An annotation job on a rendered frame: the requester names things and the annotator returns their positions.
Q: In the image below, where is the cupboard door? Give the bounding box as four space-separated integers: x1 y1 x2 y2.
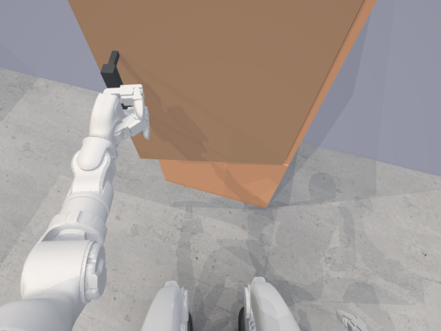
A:
68 0 364 165

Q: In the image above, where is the handle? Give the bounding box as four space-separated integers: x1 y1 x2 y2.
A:
101 50 132 110

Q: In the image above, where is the robot right thigh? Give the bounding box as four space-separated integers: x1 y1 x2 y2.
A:
243 282 300 331

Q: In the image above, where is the robot left upper arm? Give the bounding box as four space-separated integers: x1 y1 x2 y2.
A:
0 240 107 331

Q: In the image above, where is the right robot shin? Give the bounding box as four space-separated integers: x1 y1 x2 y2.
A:
245 277 265 331

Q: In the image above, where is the robot left hand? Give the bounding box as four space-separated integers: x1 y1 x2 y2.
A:
89 84 150 148

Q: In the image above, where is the robot left forearm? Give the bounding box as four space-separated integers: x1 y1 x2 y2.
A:
20 137 118 297

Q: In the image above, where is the robot right hand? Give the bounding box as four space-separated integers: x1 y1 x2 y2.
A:
336 310 368 331

